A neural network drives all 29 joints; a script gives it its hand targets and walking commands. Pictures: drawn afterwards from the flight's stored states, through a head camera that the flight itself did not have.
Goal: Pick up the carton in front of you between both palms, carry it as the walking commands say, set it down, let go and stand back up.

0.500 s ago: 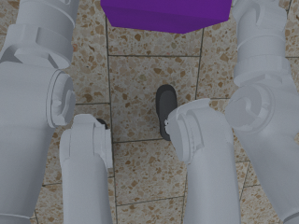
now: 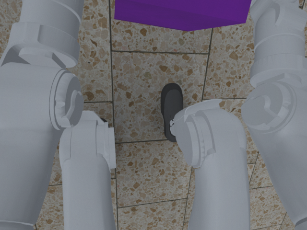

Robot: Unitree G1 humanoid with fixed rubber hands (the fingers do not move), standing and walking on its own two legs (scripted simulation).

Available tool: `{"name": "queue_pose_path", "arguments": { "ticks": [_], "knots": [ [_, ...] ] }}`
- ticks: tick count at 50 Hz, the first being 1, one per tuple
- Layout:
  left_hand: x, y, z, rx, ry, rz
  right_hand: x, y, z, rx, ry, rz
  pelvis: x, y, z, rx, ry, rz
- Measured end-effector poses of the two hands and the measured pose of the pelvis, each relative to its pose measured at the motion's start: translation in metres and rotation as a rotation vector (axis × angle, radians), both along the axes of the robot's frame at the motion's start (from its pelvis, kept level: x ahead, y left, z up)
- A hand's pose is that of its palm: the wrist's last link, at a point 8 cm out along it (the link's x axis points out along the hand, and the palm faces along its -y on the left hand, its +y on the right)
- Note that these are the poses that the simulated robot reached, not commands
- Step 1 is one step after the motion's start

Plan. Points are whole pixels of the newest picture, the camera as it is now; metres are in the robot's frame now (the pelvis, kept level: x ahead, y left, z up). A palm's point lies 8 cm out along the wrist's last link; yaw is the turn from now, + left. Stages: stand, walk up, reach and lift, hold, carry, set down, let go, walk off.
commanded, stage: set down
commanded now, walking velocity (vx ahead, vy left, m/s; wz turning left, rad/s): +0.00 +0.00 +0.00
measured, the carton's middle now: out of the picture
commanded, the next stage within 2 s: let go in 1.34 s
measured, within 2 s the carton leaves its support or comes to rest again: neither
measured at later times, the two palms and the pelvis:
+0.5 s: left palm out of the picture +0.63 +0.08 -0.13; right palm out of the picture +0.53 -0.27 -0.14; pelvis -0.01 -0.01 +0.01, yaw +0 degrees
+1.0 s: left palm out of the picture +0.64 +0.09 +0.02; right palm out of the picture +0.52 -0.28 +0.02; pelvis +0.01 -0.01 +0.13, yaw +0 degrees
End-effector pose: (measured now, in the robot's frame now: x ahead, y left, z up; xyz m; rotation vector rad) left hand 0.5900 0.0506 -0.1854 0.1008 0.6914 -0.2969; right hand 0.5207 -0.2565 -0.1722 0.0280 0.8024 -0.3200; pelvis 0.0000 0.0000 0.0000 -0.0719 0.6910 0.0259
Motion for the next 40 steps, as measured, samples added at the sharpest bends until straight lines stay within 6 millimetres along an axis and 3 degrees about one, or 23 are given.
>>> {"name": "queue_pose_path", "arguments": {
  "ticks": [5,10,14,18,26,32,40],
  "knots": [
    [-0.003,0.004,-0.011,0.044,-0.002,0.002,-0.007,-0.002,-0.005,-0.017,-0.007,-0.034,-0.004,-0.001,0.001,-0.006,-0.021,-0.002],
    [-0.001,0.033,-0.019,0.114,0.0,0.058,-0.018,-0.011,-0.017,-0.042,0.011,-0.087,-0.007,-0.006,0.003,-0.007,-0.035,0.001],
    [0.01,0.048,-0.008,0.132,-0.025,0.081,-0.016,-0.016,-0.018,-0.046,-0.011,-0.092,-0.008,-0.01,0.002,-0.003,-0.033,0.013],
    [0.022,0.047,0.012,0.124,-0.06,0.085,-0.008,-0.017,-0.008,-0.041,-0.055,-0.088,-0.009,-0.014,0.001,0.0,-0.031,0.018],
    [0.037,0.031,0.064,0.131,-0.116,0.074,0.005,-0.014,0.043,-0.033,-0.159,-0.103,-0.01,-0.013,0.013,0.009,-0.016,-0.006],
    [0.041,0.027,0.11,0.137,-0.086,0.09,0.0,-0.019,0.088,-0.033,-0.159,-0.124,-0.008,-0.01,0.041,0.023,0.036,-0.023],
    [0.043,0.037,0.159,0.137,-0.075,0.111,0.001,-0.018,0.137,-0.038,-0.164,-0.117,-0.001,-0.011,0.078,0.036,0.114,-0.03]
  ]
}}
